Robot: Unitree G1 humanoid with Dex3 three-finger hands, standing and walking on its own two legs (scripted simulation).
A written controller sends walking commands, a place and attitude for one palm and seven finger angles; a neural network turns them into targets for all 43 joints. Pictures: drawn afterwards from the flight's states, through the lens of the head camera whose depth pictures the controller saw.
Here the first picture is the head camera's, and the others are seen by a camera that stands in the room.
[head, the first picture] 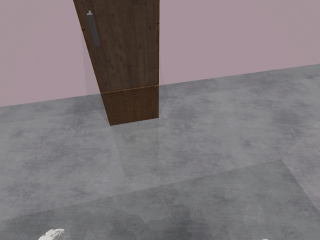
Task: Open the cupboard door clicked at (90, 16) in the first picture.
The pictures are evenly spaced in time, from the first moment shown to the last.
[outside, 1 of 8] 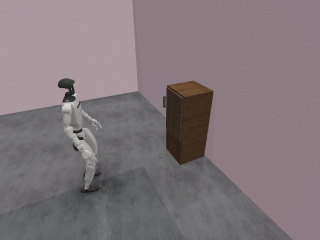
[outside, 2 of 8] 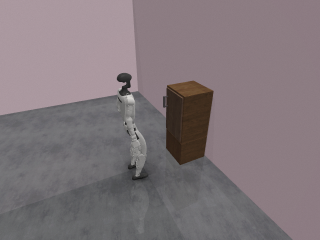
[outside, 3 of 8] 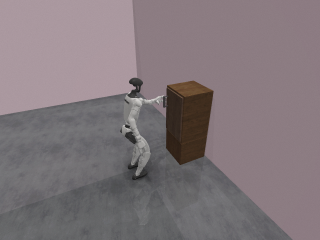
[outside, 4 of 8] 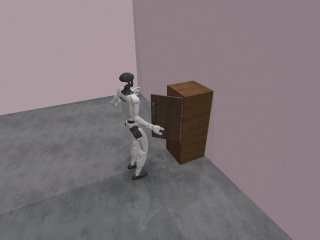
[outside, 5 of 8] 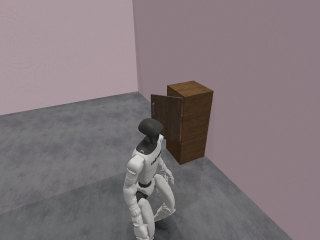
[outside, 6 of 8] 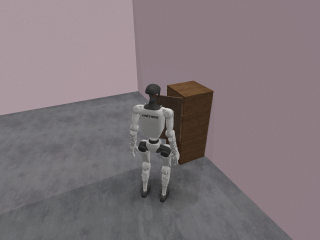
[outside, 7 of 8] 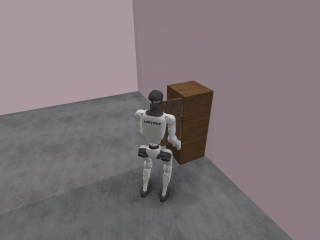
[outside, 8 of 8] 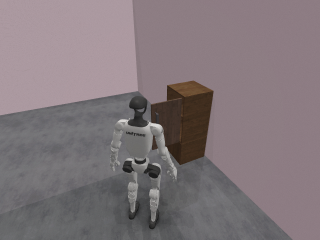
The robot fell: no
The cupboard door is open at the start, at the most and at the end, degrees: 0 93 90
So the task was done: yes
